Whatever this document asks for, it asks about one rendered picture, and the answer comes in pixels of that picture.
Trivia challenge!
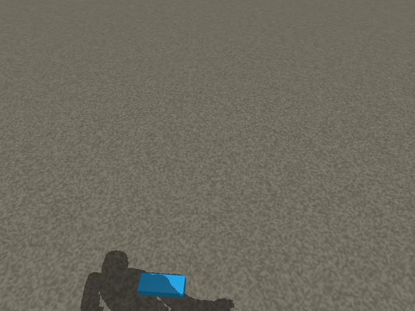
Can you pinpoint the carton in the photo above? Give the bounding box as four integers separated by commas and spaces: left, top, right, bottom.
137, 273, 186, 298

